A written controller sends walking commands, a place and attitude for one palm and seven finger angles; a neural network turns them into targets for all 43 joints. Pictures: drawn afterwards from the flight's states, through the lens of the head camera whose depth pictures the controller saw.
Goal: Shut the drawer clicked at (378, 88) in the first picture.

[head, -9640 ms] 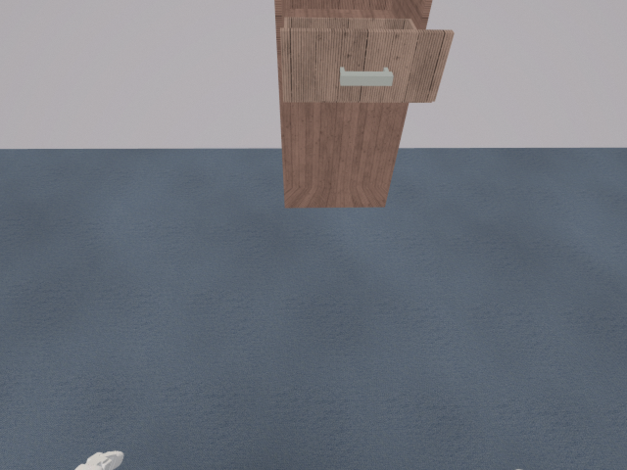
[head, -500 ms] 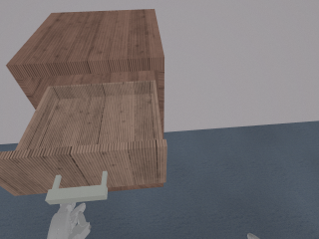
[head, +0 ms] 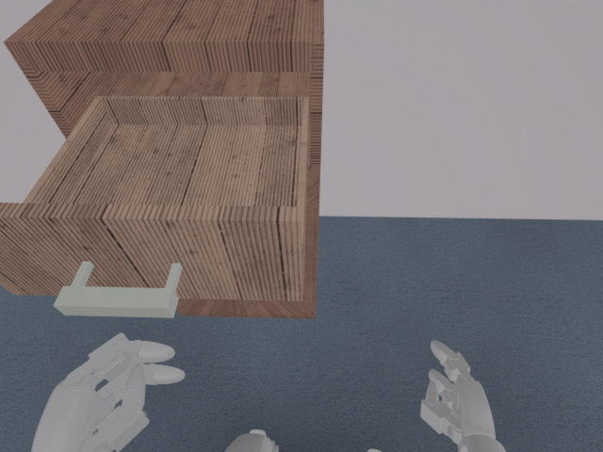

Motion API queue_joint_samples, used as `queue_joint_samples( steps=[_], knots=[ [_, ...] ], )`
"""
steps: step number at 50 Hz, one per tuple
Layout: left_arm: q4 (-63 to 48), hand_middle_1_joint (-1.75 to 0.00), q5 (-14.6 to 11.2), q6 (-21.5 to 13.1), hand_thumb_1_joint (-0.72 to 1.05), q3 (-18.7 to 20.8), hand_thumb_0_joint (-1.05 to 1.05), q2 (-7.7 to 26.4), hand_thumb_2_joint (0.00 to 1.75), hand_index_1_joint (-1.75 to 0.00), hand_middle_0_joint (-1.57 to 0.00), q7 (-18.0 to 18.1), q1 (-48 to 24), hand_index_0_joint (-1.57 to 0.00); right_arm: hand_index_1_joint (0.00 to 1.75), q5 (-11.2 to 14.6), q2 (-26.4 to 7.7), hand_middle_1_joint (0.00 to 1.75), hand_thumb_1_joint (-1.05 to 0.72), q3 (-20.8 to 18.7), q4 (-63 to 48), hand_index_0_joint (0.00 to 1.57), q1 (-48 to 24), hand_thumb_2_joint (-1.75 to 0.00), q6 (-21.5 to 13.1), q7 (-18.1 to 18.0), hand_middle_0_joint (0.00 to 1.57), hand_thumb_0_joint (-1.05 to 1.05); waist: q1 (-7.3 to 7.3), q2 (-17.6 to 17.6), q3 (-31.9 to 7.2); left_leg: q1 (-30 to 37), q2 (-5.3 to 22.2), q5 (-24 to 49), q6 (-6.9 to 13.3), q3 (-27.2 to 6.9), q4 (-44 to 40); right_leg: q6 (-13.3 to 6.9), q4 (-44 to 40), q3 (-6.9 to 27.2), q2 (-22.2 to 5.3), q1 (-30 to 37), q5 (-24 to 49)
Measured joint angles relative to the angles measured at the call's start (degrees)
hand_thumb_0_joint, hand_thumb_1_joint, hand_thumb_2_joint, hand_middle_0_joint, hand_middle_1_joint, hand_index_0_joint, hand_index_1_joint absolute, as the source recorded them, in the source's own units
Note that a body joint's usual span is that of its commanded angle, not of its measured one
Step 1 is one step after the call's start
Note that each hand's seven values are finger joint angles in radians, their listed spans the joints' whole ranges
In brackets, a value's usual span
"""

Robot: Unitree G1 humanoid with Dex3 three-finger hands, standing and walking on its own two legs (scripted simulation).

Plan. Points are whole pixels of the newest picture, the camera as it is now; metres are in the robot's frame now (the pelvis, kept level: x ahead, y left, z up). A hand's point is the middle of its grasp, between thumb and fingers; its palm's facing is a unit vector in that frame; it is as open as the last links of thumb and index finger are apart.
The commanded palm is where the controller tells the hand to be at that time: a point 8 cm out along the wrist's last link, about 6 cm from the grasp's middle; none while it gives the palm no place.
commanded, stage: raise the hand and make a fist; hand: left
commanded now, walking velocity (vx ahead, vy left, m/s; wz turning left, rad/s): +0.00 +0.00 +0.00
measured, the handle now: (124, 285) +0.28 +0.25 +0.09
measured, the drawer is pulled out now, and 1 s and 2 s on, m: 0.29 0.29 0.29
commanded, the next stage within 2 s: bring the fist close to the handle in 1.20 s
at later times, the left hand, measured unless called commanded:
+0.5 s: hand (85, 409) +0.14 +0.20 +0.14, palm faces +0.10 -0.99 -0.07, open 3.0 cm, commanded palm +0.08 +0.25 +0.15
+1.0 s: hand (64, 391) +0.14 +0.20 +0.18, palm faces +0.09 -0.99 -0.07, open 3.2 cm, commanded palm +0.07 +0.25 +0.19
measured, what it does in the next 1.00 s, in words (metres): stands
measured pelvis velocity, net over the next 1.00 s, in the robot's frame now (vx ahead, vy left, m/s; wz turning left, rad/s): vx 0.01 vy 0.04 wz -0.02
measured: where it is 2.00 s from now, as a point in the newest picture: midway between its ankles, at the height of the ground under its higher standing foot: outside the picture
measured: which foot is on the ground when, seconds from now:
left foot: down 0.00-1.00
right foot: down 0.00-1.00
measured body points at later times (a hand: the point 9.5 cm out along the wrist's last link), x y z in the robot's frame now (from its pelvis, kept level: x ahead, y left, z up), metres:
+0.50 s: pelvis +0.01 +0.02 +0.03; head +0.00 +0.02 +0.48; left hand +0.13 +0.26 +0.14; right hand +0.21 -0.20 -0.01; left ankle +0.02 +0.13 -0.67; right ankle +0.00 -0.07 -0.67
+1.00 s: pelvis +0.01 +0.04 +0.04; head -0.01 +0.03 +0.49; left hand +0.13 +0.25 +0.18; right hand +0.22 -0.16 +0.00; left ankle +0.02 +0.13 -0.67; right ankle +0.00 -0.07 -0.67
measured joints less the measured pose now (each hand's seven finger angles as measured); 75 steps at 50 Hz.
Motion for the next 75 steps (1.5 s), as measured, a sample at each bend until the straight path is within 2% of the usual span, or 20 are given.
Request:
queue_joint_samples(
  steps=[3, 8, 12, 17, 24, 35, 41, 49, 61, 70, 75],
  knots=[
    [0.2, -0.94, -1.0, 0.4, 0.90, 2.0, 0.01, 0.4, 0.90, -0.94, -0.79, 0.7, 1.1, -0.79, 0.30, 0.3, -0.6, 0.30, -0.90, -0.6, 1.6, 0.21, 2.3, -0.90, -0.2, -0.5, 0.21, 0.02, -0.93, 0.1, 0.3, 2.3, 0.1, 0.9, -0.1, 0.5, -2.4, 0.0, -2.0, 0.5, 0.2, 1.9, 0.9],
    [-0.1, -1.05, -2.5, -1.5, 0.90, 3.8, 0.01, 0.9, 0.90, -1.05, -0.89, 0.6, 3.2, -0.89, 0.30, 0.8, -3.5, 0.30, -0.90, -2.5, 3.5, 0.21, 4.9, -0.90, -1.9, -1.2, 0.21, 0.02, -1.56, 0.1, 0.7, 4.9, -0.1, 2.0, 0.1, 1.1, -4.9, 0.3, -4.3, 1.1, 0.2, 4.2, 2.0],
    [-1.3, -1.14, -2.8, -2.3, 0.90, 3.0, 0.01, 0.8, 0.90, -1.14, -0.97, 0.3, 4.4, -0.97, 0.30, 1.2, -5.6, 0.30, -0.90, -3.8, 4.1, 0.20, 5.6, -0.90, -4.1, -1.6, 0.20, 0.02, -1.57, 0.1, 1.0, 6.6, -0.2, 2.6, 0.5, 1.5, -6.4, 0.7, -5.8, 1.4, 0.2, 5.9, 2.8],
    [-4.1, -1.25, -1.6, -1.4, 0.90, 1.1, 0.01, 0.6, 0.90, -1.25, -1.07, 1.8, 5.6, -1.07, 0.30, 1.3, -6.0, 0.30, -0.90, -4.3, 3.3, 0.20, 4.9, -0.90, -6.2, -1.7, 0.20, 0.02, -1.35, -0.2, 1.0, 8.9, -0.4, 3.0, 1.1, 1.9, -7.9, 1.1, -7.8, 1.8, 0.1, 8.2, 3.6],
    [-8.7, -1.40, -0.2, 2.1, 0.90, 0.1, 0.01, 0.9, 0.90, -1.40, -1.21, 4.2, 5.9, -1.21, 0.30, 1.2, -4.1, 0.30, -0.90, -2.2, 1.4, 0.20, 2.5, -0.90, -7.5, -0.9, 0.20, 0.02, -0.22, 0.1, 0.8, 12.1, -0.7, 3.2, 1.9, 2.2, -9.6, 1.9, -10.2, 2.2, 0.0, 11.7, 4.5],
    [-18.2, -1.57, 1.5, 10.1, 0.90, -2.6, 0.01, 0.6, 0.90, -1.57, -1.37, 5.4, 6.4, -1.37, 0.30, 0.9, -2.4, 0.30, -0.90, 2.2, -0.1, 0.20, 1.1, -0.90, -8.9, 1.0, 0.21, 0.02, 1.75, 1.1, 1.0, 16.4, -1.8, 3.6, 3.1, 2.3, -11.9, 3.3, -13.4, 2.1, -0.8, 16.5, 5.4],
    [-23.0, -1.59, 2.4, 14.1, 0.90, -3.1, 0.01, 1.0, 0.90, -1.59, -1.39, 6.4, 6.5, -1.40, 0.30, 1.2, -2.5, 0.30, -0.90, 3.0, -0.1, 0.21, 1.7, -0.90, -8.9, 1.4, 0.21, 0.02, 1.94, 1.4, 1.5, 18.4, -2.1, 4.0, 3.3, 2.6, -13.3, 3.6, -14.8, 2.4, -1.0, 18.4, 6.0],
    [-22.4, -1.60, 1.7, 16.9, 0.90, -1.7, 0.01, 0.9, 0.90, -1.60, -1.40, 6.9, 6.2, -1.40, 0.30, 1.6, -3.2, 0.30, -0.90, 2.6, 1.0, 0.21, 2.8, -0.90, -8.4, 0.7, 0.21, 0.02, 1.34, 1.2, 2.0, 20.3, -1.9, 4.9, 3.1, 2.9, -15.4, 3.5, -16.6, 2.8, -0.7, 20.0, 6.8],
    [-21.7, -1.60, 1.5, 14.3, 0.90, -1.2, 0.01, 1.3, 0.90, -1.60, -1.40, 7.4, 7.1, -1.40, 0.30, 1.7, -4.5, 0.30, -0.90, 0.8, 2.1, 0.20, 3.9, -0.90, -9.4, 0.5, 0.20, 0.02, 0.78, 1.5, 2.2, 20.5, -1.3, 5.0, 2.3, 2.6, -15.6, 2.6, -16.5, 2.6, 0.0, 20.1, 6.6],
    [-17.6, -1.60, -0.2, 13.3, 0.90, 0.9, 0.01, 1.4, 0.90, -1.60, -1.40, 5.8, 5.4, -1.40, 0.30, 1.8, -4.2, 0.30, -0.90, 1.0, 3.1, 0.20, 3.2, -0.90, -10.4, -0.3, 0.20, 0.02, 1.02, 2.1, 2.3, 20.8, -0.6, 5.3, 1.4, 2.0, -16.0, 1.8, -17.1, 2.0, 0.7, 20.5, 6.7],
    [-13.8, -1.60, 0.1, 12.3, 0.90, 0.5, 0.01, 0.7, 0.90, -1.60, -1.40, 4.8, 3.7, -1.40, 0.30, 1.4, -4.3, 0.30, -0.90, 0.7, 3.5, 0.20, 2.8, -0.90, -10.7, -0.5, 0.20, 0.02, 1.10, 2.0, 2.6, 20.2, -0.5, 5.4, 1.1, 1.7, -16.0, 1.4, -16.9, 1.8, 0.9, 19.9, 6.7]
  ],
)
